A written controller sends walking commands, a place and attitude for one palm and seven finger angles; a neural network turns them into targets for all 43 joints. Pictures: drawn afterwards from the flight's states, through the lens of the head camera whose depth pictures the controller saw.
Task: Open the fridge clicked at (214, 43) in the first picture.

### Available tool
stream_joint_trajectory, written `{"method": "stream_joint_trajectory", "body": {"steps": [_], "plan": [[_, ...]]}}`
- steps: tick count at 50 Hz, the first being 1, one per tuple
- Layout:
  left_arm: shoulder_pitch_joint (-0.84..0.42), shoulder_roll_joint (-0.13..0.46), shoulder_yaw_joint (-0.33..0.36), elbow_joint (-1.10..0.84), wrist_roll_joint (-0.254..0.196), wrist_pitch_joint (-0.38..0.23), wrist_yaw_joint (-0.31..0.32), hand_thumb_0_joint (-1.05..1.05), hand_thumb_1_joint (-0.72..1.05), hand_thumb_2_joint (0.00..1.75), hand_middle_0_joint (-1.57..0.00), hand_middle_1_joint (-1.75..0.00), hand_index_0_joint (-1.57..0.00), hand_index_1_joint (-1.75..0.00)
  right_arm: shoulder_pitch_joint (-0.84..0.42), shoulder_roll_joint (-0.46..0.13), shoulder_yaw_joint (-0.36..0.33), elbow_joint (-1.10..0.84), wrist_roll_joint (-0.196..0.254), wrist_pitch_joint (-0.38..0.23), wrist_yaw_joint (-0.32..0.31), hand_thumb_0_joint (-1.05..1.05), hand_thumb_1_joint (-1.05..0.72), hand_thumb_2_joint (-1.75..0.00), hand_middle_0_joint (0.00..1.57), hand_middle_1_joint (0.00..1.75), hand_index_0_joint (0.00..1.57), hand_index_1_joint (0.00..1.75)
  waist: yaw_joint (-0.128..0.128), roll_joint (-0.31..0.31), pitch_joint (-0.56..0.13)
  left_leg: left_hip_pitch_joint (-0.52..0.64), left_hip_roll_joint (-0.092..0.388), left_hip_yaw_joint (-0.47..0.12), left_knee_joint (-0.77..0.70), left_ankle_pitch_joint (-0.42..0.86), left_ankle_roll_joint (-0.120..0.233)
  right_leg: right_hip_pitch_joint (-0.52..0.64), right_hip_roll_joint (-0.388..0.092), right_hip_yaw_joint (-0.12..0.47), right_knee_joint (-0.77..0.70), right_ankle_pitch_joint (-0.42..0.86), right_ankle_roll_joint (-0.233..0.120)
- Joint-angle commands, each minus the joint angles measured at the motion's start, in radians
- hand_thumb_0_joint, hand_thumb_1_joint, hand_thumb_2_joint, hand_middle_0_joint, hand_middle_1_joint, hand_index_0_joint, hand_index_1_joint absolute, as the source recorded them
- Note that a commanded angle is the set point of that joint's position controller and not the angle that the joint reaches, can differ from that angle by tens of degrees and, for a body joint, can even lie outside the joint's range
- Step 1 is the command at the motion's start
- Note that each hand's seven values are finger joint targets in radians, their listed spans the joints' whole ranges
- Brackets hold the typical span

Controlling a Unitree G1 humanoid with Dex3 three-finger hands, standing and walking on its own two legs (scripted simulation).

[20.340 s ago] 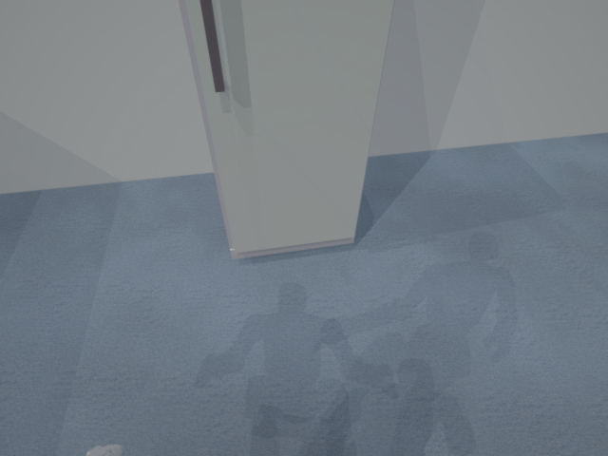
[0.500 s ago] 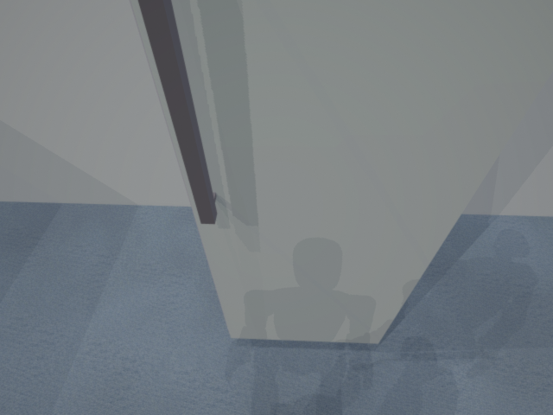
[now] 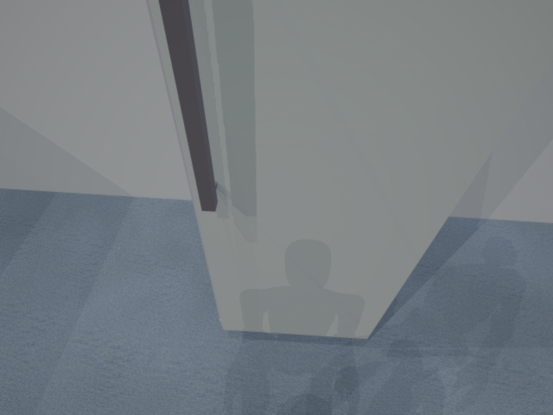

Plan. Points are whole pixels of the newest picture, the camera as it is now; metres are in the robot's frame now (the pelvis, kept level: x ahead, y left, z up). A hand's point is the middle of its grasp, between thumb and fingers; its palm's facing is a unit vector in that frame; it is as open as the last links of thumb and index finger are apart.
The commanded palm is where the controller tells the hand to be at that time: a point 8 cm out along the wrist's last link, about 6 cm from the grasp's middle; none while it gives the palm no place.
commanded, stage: come to a stop and stand still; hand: left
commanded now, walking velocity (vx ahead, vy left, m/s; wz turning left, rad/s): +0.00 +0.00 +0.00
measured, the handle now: (191, 69) +0.46 +0.14 +0.27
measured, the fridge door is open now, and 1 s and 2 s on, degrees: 0 0 0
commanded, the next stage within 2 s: look again from close up in 0.52 s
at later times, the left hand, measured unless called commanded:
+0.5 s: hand out of the picture +0.02 +0.18 -0.18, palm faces +0.00 -0.98 -0.18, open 7.3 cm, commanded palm none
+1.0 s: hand out of the picture +0.00 +0.18 -0.18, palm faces -0.01 -0.99 -0.16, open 7.3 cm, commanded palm none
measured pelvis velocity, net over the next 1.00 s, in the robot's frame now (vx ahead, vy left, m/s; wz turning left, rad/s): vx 0.02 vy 0.02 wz -0.01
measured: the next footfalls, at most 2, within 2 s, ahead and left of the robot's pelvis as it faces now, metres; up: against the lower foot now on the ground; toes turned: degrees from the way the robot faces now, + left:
none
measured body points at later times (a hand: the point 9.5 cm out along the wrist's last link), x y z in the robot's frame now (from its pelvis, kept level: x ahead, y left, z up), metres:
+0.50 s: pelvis +0.02 +0.02 +0.00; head +0.02 +0.02 +0.45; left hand +0.02 +0.23 -0.16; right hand +0.03 -0.21 -0.16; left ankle +0.04 +0.07 -0.74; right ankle -0.01 -0.12 -0.74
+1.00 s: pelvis +0.02 +0.02 +0.00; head +0.04 +0.03 +0.45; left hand +0.00 +0.23 -0.17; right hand +0.02 -0.20 -0.16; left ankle +0.04 +0.07 -0.74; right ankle -0.01 -0.12 -0.74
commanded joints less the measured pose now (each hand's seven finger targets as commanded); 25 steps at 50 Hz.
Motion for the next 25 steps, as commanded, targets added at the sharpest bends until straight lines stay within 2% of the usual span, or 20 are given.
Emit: {"method": "stream_joint_trajectory", "body": {"steps": [1, 2, 3, 4, 7, 11, 12, 14, 17, 19, 24, 25], "plan": [[0.027, 0.138, 0.015, -0.08, 0.002, -0.042, 0.012, 0.0, 0.9, 0.9, -0.2, -0.3, -0.2, -0.3, 0.023, -0.101, -0.013, -0.108, -0.003, -0.017, 0.01, 0.0, -0.9, -0.9, 0.2, 0.3, 0.2, 0.3, -0.03, 0.048, 0.067, -0.025, 0.088, -0.15, 0.055, -0.193, -0.045, -0.2, -0.135, 0.155, -0.09, -0.279, -0.079], [0.039, 0.132, 0.01, -0.079, -0.003, -0.047, 0.009, 0.0, 0.9, 0.9, -0.2, -0.3, -0.2, -0.3, 0.056, -0.103, -0.009, -0.104, -0.005, -0.018, 0.011, 0.0, -0.9, -0.9, 0.2, 0.3, 0.2, 0.3, -0.036, 0.059, 0.005, -0.02, 0.096, -0.16, 0.054, -0.177, -0.036, -0.172, -0.117, 0.136, -0.054, -0.238, -0.082], [0.049, 0.118, 0.009, -0.079, -0.003, -0.055, 0.007, 0.0, 0.9, 0.9, -0.2, -0.3, -0.2, -0.3, 0.059, -0.091, -0.005, -0.109, -0.007, -0.028, 0.01, 0.0, -0.9, -0.9, 0.2, 0.3, 0.2, 0.3, -0.024, 0.135, -0.029, -0.012, 0.099, -0.173, 0.038, -0.123, -0.027, -0.133, -0.11, 0.112, -0.019, -0.137, -0.082], [0.056, 0.114, 0.007, -0.074, -0.006, -0.053, 0.004, 0.0, 0.9, 0.9, -0.2, -0.3, -0.2, -0.3, 0.048, -0.088, -0.002, -0.117, -0.003, -0.03, 0.008, 0.0, -0.9, -0.9, 0.2, 0.3, 0.2, 0.3, -0.017, 0.112, -0.031, -0.023, 0.109, -0.192, 0.01, -0.155, -0.018, -0.12, -0.094, 0.106, -0.004, -0.144, -0.079], [0.067, 0.081, -0.002, -0.07, -0.002, -0.043, 0.0, 0.0, 0.9, 0.9, -0.2, -0.3, -0.2, -0.3, 0.025, -0.113, -0.005, -0.133, -0.001, -0.03, 0.005, 0.0, -0.9, -0.9, 0.2, 0.3, 0.2, 0.3, -0.001, 0.026, 0.032, -0.074, 0.131, -0.226, -0.057, -0.235, 0.0, -0.13, -0.067, 0.084, 0.022, -0.137, -0.066], [0.066, 0.084, -0.003, -0.069, -0.001, -0.041, 0.0, 0.0, 0.9, 0.9, -0.2, -0.3, -0.2, -0.3, 0.022, -0.126, -0.002, -0.125, 0.002, -0.039, 0.003, 0.0, -0.9, -0.9, 0.2, 0.3, 0.2, 0.3, 0.008, -0.041, 0.068, -0.072, 0.134, -0.231, -0.087, -0.175, 0.006, -0.112, -0.072, 0.079, 0.025, -0.068, -0.053], [0.064, 0.086, -0.005, -0.068, -0.001, -0.038, 0.0, 0.0, 0.9, 0.9, -0.2, -0.3, -0.2, -0.3, 0.016, -0.134, -0.002, -0.124, 0.003, -0.037, 0.003, 0.0, -0.9, -0.9, 0.2, 0.3, 0.2, 0.3, 0.009, -0.038, 0.086, -0.07, 0.137, -0.229, -0.101, -0.197, 0.006, -0.124, -0.074, 0.082, 0.019, -0.081, -0.051], [0.064, 0.099, 0.0, -0.071, 0.0, -0.039, 0.001, 0.0, 0.9, 0.9, -0.2, -0.3, -0.2, -0.3, 0.016, -0.135, 0.0, -0.118, 0.002, -0.043, 0.002, 0.0, -0.9, -0.9, 0.2, 0.3, 0.2, 0.3, 0.013, -0.014, 0.063, -0.047, 0.134, -0.219, -0.096, -0.11, 0.005, -0.096, -0.079, 0.079, 0.025, -0.031, -0.049], [0.061, 0.107, 0.0, -0.072, -0.001, -0.033, 0.0, 0.0, 0.9, 0.9, -0.2, -0.3, -0.2, -0.3, 0.002, -0.148, 0.0, -0.116, 0.002, -0.042, 0.002, 0.0, -0.9, -0.9, 0.2, 0.3, 0.2, 0.3, 0.015, -0.011, 0.069, -0.029, 0.138, -0.215, -0.115, -0.14, 0.003, -0.101, -0.082, 0.082, 0.013, -0.04, -0.043], [0.057, 0.117, 0.002, -0.075, 0.0, -0.034, -0.001, 0.0, 0.9, 0.9, -0.2, -0.3, -0.2, -0.3, -0.003, -0.149, 0.002, -0.113, 0.003, -0.046, 0.0, 0.0, -0.9, -0.9, 0.2, 0.3, 0.2, 0.3, 0.016, -0.013, 0.044, -0.008, 0.134, -0.198, -0.096, -0.06, 0.003, -0.076, -0.088, 0.087, 0.007, 0.001, -0.044], [0.042, 0.131, 0.004, -0.075, -0.002, -0.031, -0.003, 0.0, 0.9, 0.9, -0.2, -0.3, -0.2, -0.3, -0.01, -0.153, 0.004, -0.101, 0.004, -0.049, -0.003, 0.0, -0.9, -0.9, 0.2, 0.3, 0.2, 0.3, 0.017, 0.005, 0.013, 0.04, 0.133, -0.177, -0.075, 0.037, -0.001, -0.056, -0.096, 0.09, -0.006, 0.041, -0.038], [0.038, 0.134, 0.003, -0.074, -0.003, -0.029, -0.003, 0.0, 0.9, 0.9, -0.2, -0.3, -0.2, -0.3, -0.012, -0.152, 0.005, -0.099, 0.004, -0.048, -0.003, 0.0, -0.9, -0.9, 0.2, 0.3, 0.2, 0.3, 0.015, 0.011, 0.022, 0.04, 0.136, -0.179, -0.085, 0.021, -0.003, -0.063, -0.095, 0.089, -0.007, 0.026, -0.037]]}}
